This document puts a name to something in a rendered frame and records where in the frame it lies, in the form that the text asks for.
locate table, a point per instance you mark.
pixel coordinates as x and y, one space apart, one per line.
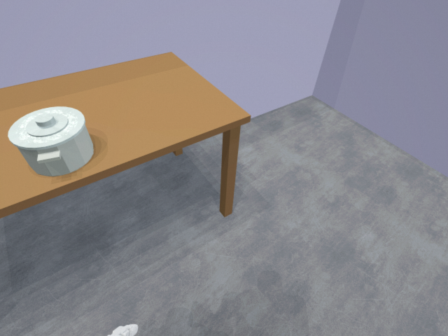
134 111

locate knob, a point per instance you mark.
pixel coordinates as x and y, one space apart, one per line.
44 119

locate lid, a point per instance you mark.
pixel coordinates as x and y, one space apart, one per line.
26 134

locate pot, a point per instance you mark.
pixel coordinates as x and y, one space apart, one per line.
62 159

